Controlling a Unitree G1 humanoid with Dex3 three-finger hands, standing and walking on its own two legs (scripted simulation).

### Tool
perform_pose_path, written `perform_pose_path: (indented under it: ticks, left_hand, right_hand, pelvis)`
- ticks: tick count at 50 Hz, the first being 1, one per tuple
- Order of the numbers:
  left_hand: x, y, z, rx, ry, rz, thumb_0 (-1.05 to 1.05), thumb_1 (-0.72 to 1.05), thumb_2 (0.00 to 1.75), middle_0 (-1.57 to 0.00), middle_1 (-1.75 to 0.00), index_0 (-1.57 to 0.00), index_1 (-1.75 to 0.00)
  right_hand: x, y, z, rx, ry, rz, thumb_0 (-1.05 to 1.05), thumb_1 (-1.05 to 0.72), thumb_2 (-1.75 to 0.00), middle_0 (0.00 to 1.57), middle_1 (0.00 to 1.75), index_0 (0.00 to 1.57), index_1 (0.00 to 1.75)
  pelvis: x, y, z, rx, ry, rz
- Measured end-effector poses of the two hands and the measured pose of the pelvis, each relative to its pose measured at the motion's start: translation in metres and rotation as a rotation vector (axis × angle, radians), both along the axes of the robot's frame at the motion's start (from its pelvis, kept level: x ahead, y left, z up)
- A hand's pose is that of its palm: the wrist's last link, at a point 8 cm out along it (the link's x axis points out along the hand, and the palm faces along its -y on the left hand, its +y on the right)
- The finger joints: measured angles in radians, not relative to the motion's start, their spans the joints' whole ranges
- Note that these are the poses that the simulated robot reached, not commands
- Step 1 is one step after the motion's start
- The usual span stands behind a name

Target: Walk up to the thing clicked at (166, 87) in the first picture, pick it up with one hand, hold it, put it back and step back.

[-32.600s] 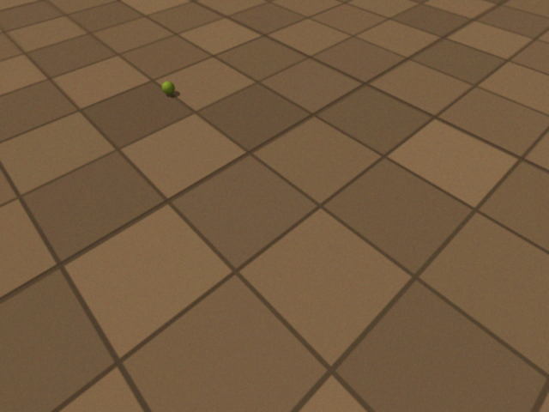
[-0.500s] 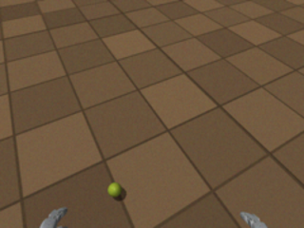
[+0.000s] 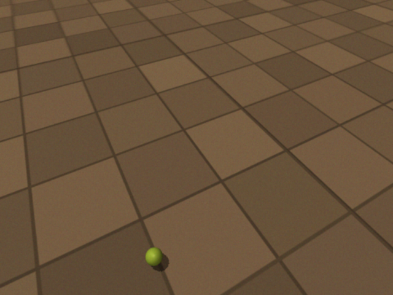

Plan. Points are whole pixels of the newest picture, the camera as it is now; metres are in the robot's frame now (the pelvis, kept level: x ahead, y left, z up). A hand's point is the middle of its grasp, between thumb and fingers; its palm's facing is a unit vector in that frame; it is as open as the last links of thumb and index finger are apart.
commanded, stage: stand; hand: left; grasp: from above
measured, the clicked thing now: (154, 256) +0.44 +0.22 -0.74
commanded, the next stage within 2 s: step back in 1.76 s
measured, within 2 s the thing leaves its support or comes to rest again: neither
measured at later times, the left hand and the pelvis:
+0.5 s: hand out of the picture +0.06 +0.23 -0.16, palm faces +0.03 -0.94 -0.33, open 7.3 cm; pelvis +0.00 -0.01 +0.00, yaw +0 degrees
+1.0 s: hand out of the picture +0.09 +0.23 -0.15, palm faces +0.02 -0.94 -0.33, open 7.3 cm; pelvis +0.01 -0.01 +0.00, yaw +0 degrees
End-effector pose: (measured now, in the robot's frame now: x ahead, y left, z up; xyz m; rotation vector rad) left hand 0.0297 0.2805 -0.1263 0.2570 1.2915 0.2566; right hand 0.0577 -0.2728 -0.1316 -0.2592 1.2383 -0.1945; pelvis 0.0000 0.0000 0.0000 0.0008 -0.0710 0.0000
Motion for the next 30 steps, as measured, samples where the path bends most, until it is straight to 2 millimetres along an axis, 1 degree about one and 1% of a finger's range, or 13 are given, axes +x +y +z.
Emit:
perform_pose_path:
  ticks: [10,19,30]
  left_hand:
    - [0.009,-0.001,0.005,0.012,-0.020,-0.007,0.00,0.91,0.90,-0.21,-0.30,-0.21,-0.30]
    - [0.019,-0.006,0.006,0.007,-0.028,-0.021,0.00,0.91,0.90,-0.21,-0.30,-0.21,-0.30]
    - [0.030,-0.010,0.006,-0.001,-0.028,-0.029,0.00,0.91,0.90,-0.21,-0.30,-0.21,-0.30]
  right_hand:
    - [0.002,-0.012,0.003,-0.007,0.000,-0.001,0.01,-0.90,-0.90,0.20,0.30,0.20,0.30]
    - [-0.001,-0.022,0.005,-0.018,0.016,-0.005,0.01,-0.90,-0.90,0.20,0.30,0.20,0.30]
    - [0.000,-0.028,0.006,-0.023,0.035,-0.004,0.01,-0.90,-0.90,0.20,0.30,0.20,0.30]
  pelvis:
    - [0.000,-0.006,0.002,-0.001,-0.003,0.002]
    - [0.000,-0.011,0.003,-0.002,0.004,0.001]
    - [0.006,-0.014,0.004,-0.003,0.014,-0.001]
